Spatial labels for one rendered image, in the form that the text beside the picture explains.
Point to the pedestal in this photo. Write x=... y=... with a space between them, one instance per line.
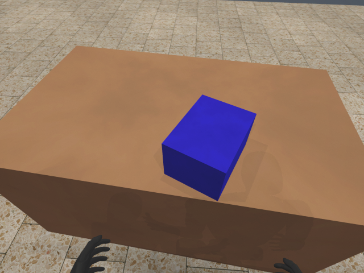
x=81 y=154

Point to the robot left hand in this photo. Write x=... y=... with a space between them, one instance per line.
x=85 y=260

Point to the carton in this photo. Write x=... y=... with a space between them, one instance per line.
x=203 y=149

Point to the robot right hand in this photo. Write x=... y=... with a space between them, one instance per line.
x=288 y=266

